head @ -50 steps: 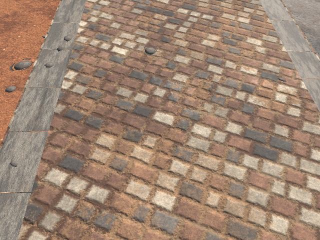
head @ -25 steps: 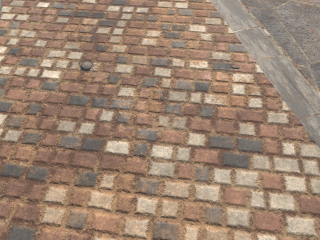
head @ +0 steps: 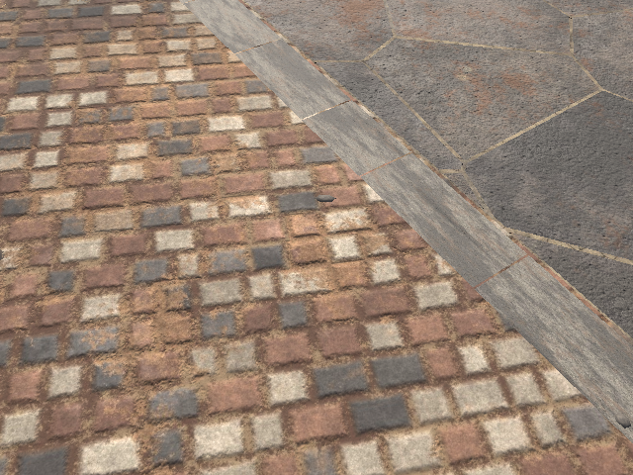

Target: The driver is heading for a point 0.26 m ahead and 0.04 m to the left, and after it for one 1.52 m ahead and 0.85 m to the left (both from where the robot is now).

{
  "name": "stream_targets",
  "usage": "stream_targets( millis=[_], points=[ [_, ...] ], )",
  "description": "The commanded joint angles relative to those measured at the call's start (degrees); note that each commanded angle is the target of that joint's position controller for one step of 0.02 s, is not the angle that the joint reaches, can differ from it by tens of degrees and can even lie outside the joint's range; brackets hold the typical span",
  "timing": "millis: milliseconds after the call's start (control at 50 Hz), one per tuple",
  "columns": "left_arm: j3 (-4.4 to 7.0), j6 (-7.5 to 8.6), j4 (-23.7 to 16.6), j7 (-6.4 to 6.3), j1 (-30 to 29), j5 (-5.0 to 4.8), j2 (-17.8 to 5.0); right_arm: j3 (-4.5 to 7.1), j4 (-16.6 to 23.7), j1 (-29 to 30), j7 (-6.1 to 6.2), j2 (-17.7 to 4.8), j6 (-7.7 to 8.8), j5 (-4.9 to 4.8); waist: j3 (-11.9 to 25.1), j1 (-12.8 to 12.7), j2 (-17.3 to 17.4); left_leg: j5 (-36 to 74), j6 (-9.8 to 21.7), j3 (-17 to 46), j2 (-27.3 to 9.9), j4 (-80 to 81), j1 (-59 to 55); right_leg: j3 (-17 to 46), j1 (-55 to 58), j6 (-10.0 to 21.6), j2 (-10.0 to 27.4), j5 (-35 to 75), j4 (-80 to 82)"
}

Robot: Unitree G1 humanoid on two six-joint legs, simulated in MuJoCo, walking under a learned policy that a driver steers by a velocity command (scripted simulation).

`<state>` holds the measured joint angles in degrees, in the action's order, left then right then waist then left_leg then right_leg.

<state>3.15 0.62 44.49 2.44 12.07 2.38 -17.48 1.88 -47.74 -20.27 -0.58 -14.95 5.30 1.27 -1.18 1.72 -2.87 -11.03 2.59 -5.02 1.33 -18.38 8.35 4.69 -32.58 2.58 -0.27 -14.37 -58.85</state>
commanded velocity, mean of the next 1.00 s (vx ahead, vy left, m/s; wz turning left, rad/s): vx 0.27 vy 0.00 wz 0.37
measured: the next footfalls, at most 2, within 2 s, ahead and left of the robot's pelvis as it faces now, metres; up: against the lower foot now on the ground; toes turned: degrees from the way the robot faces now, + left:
right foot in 0.22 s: +0.26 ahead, -0.12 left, +0.00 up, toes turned +0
left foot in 0.68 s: +0.42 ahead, +0.09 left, +0.00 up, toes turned +19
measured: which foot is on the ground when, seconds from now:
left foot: down 0.00-0.24, up 0.26-0.66, down 0.68-1.00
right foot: up 0.00-0.20, down 0.22-0.70, up 0.72-1.00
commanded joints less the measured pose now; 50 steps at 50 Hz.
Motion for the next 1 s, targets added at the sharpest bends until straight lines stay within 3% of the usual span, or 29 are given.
stream_targets(
  millis=[20, 80, 160, 200, 220, 240, 260, 280, 300, 320, 360, 400, 420, 480, 540, 640, 660, 680, 700, 720, 740, 780, 800, 820, 880, 960, 1000],
  points=[
    [-0.53, 0.57, -4.06, 0.61, -2.53, 0.10, -0.93, 1.32, 1.80, 0.26, -0.29, -6.09, 1.00, -0.30, -1.53, -1.38, 8.24, 11.47, 7.83, 9.37, -13.59, 10.76, -0.95, -1.03, -3.97, -1.08, 1.92, 5.99, 7.69],
    [-1.78, 1.21, -5.93, 1.02, -9.49, 0.01, 0.59, 1.43, -0.27, -2.54, -0.47, -6.57, 0.56, -0.83, -2.00, 0.14, 8.39, 14.72, 7.31, 7.09, -11.85, 10.18, 0.43, -6.43, 1.55, -1.43, 2.87, 9.74, 18.78],
    [-1.78, 2.07, -6.73, 0.09, -11.54, -0.51, -0.78, 2.24, -2.36, -5.65, -0.30, -9.30, -0.33, -0.46, -1.98, 0.30, 8.39, 20.25, 7.07, 10.69, -14.36, 5.68, -2.86, -7.59, 6.89, -0.36, 1.42, 5.99, 25.24],
    [-1.13, 2.98, -4.49, -0.83, -4.56, -0.06, -1.93, 2.38, -2.96, -5.07, -0.08, -9.72, -0.85, -0.65, 0.54, -3.54, 6.93, 26.35, 5.73, 10.25, -13.03, -2.92, -2.67, -7.85, 17.24, 0.91, -0.48, 5.39, 31.53],
    [-0.11, 3.76, -1.68, -1.60, 3.53, 0.88, -4.31, 1.91, -3.05, -5.67, -0.13, -8.09, -0.81, -0.93, 5.78, -6.49, 3.94, 25.15, 4.57, 7.89, -9.64, -13.67, 1.19, -5.74, 29.32, 2.28, 1.12, 5.34, 33.19],
    [1.11, 4.23, -0.78, -2.55, 13.69, 2.12, -9.27, 0.96, -0.38, -4.59, -0.20, -4.73, -0.57, -1.12, 14.37, -10.48, -3.78, 6.73, 3.15, 5.00, -5.76, -30.69, 10.92, 10.01, 42.74, 5.08, 16.44, -2.70, 35.41],
    [2.36, 3.33, -0.58, -2.96, 13.93, 1.26, -13.91, 0.39, 0.73, -9.89, 0.13, -0.78, -0.96, -2.23, 17.87, -7.71, -14.43, -20.35, 2.00, 3.34, 1.79, -44.84, 26.33, 30.42, 49.10, 10.03, 27.52, -7.24, 42.91],
    [1.47, 2.90, -1.13, -2.90, 10.42, -0.12, -8.99, 1.95, -0.85, -6.74, 0.68, -6.60, -2.03, -0.83, 10.90, -7.25, -4.29, -17.47, 2.64, 8.20, -1.55, -49.24, 29.56, 27.50, 42.38, 9.32, 24.81, -10.71, 43.81],
    [0.33, 3.17, -1.48, -2.73, 5.88, -0.50, -4.99, 2.17, -0.51, -4.18, 0.20, -5.82, -2.14, -0.89, 4.51, -5.15, -2.58, -12.24, 2.77, 9.00, -3.56, -48.30, 29.59, 19.18, 36.15, 7.97, 21.67, -7.30, 45.13],
    [-0.22, 3.58, -1.36, -2.52, 3.53, -0.60, -2.53, 2.04, -0.80, -3.37, -0.09, -4.46, -2.37, -1.00, 1.79, -3.71, -2.37, -9.05, 2.27, 8.48, -4.97, -46.55, 27.79, 12.74, 31.62, 6.64, 19.02, -0.83, 46.93],
    [-0.78, 4.45, -0.91, -2.96, 1.81, -0.95, -0.55, 2.36, -1.54, -3.89, -0.51, -3.46, -3.85, 0.13, -0.59, -1.11, -3.36, -7.32, 0.46, 7.20, -5.44, -45.67, 24.37, 3.13, 26.66, 5.24, 16.17, 19.44, 46.80],
    [-0.56, 5.42, -0.04, -3.12, 2.92, -1.33, -0.91, 2.57, -1.18, -3.60, -0.73, -2.20, -4.87, 0.19, 0.87, 0.40, -1.97, -6.01, -0.63, 6.21, -4.30, -46.40, 23.61, -2.79, 26.70, 5.81, 15.82, 39.76, 44.32],
    [-0.36, 5.55, 0.32, -3.29, 3.20, -1.62, -1.37, 2.60, -0.64, -2.53, -0.87, -1.71, -5.19, 0.25, 1.10, 0.76, -2.21, -4.56, -1.08, 5.70, -4.15, -45.80, 24.49, -5.12, 26.86, 6.01, 15.77, 43.55, 44.00],
    [-0.24, 4.90, 1.17, -3.93, 3.19, -1.79, -1.32, 2.11, 2.00, 3.25, -1.61, -0.57, -5.56, 0.45, -0.26, 0.24, -3.95, 1.82, -1.95, 3.70, -4.28, -37.41, 25.87, -11.15, 26.00, 5.92, 14.24, 43.12, 44.15],
    [0.09, 4.21, 1.90, -4.24, 3.46, -1.80, -2.23, 1.22, 4.09, 8.33, -2.46, 0.41, -5.54, 0.52, -0.22, -1.19, -4.28, 7.89, -1.19, 0.85, -3.27, -24.95, 20.00, -15.49, 24.76, 5.53, 13.15, 41.21, 42.54],
    [1.55, 2.71, 2.65, -4.71, 4.25, -2.14, -5.30, 2.12, 5.57, 7.24, -2.42, -2.85, -5.34, 1.42, 2.31, -0.73, -3.37, 1.11, 2.78, -0.88, -0.55, -17.07, 13.62, -15.52, 29.49, 4.33, 15.93, 45.93, 30.29],
    [1.71, 2.10, 2.56, -4.75, 3.92, -2.21, -5.50, 2.54, 4.82, 3.92, -2.10, -3.50, -4.81, 1.65, 4.21, 0.75, -1.60, 1.95, 3.95, -1.15, 0.91, -13.42, 9.76, -16.22, 29.37, 3.46, 15.00, 44.00, 22.73],
    [1.74, 1.61, 2.64, -4.50, 5.04, -2.13, -5.53, 3.21, 3.68, -0.59, -1.34, -5.30, -3.90, 2.15, 7.29, 3.09, 3.18, 11.75, 5.60, 0.93, 0.90, -7.44, 2.67, -17.42, 26.57, 0.88, 12.42, 35.45, 11.23],
    [0.98, 1.27, 0.73, -4.18, 8.38, -1.37, -2.57, 4.74, 4.36, -2.32, -0.40, -12.04, -3.29, 1.91, 11.45, 1.77, 13.45, 40.41, 9.17, 17.94, -13.60, -9.63, -8.26, -18.11, 14.23, -2.02, 7.53, 2.01, -5.10],
    [0.76, -0.08, -1.52, -3.92, 10.11, -1.82, -1.54, 6.29, 5.16, -2.41, -0.14, -16.70, -4.54, -0.94, 19.27, 0.73, 19.26, 49.75, 21.33, 38.14, -23.89, -6.57, -15.99, -10.21, 2.15, -4.14, -3.39, -25.25, -18.81],
    [0.71, -0.99, -0.59, -3.97, 7.99, -0.45, -2.87, 5.96, 6.25, -1.03, -0.06, -14.24, -5.60, -2.50, 17.80, 1.72, 8.20, 36.13, 20.74, 34.18, -22.67, -3.85, -12.81, -3.41, 0.00, -4.20, 0.95, -22.89, -19.81],
    [0.71, -1.04, -1.16, -4.11, 2.23, -1.00, -2.27, 4.06, 6.78, 6.23, 0.73, -8.13, -6.87, -1.24, 3.95, -0.74, 3.96, 18.45, 15.59, 26.55, -15.84, 0.81, 0.97, -2.83, -1.28, -4.04, 3.38, -13.74, -13.11],
    [0.85, -1.39, -1.60, -4.23, 1.92, -0.41, -2.66, 3.70, 7.00, 8.04, 1.05, -6.83, -7.00, -1.36, 2.14, -1.95, 5.68, 16.15, 13.30, 24.01, -12.83, 1.64, 4.61, -2.56, 0.58, -4.13, 4.06, -10.99, -9.01],
    [0.81, -2.05, -0.80, -4.20, 3.60, 0.11, -2.41, 3.54, 7.25, 9.06, 1.02, -6.24, -6.96, -0.93, 3.04, -2.67, 6.61, 16.46, 12.14, 22.16, -10.98, 1.76, 6.56, -3.19, 3.33, -4.16, 3.26, -9.22, -8.24],
    [0.66, -3.05, -0.71, -4.07, 4.52, -0.49, -1.27, 4.19, 7.24, 8.33, 0.39, -8.14, -6.23, -0.54, 6.01, -2.87, 5.94, 14.77, 11.03, 22.18, -9.45, 1.69, 6.81, -2.86, 5.30, -4.55, 1.89, -8.08, -4.33],
    [0.77, -3.58, -2.32, -4.35, 0.07, -0.71, -1.71, 4.69, 7.34, 7.33, 0.48, -9.06, -7.04, -0.27, 4.75, -0.77, 8.85, -4.54, 10.03, 26.92, -8.41, 4.43, 6.32, -1.85, 3.23, -5.14, 1.21, -7.25, 3.05],
    [0.83, -3.50, -2.94, -4.43, -1.39, -0.94, -1.96, 4.91, 7.33, 6.76, 0.47, -9.33, -7.41, -0.09, 4.11, -0.06, 9.41, -9.04, 9.85, 29.54, -8.51, 5.07, 6.03, -1.43, 3.19, -5.11, 0.61, -7.41, 6.05]
  ],
)
Velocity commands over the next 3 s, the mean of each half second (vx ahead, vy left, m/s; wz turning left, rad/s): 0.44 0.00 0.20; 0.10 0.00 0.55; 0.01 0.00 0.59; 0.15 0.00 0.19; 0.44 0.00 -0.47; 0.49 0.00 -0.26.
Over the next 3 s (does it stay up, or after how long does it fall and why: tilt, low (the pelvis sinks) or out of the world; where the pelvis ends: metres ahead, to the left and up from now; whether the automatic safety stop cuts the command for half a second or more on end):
stays up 0.83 0.30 -0.01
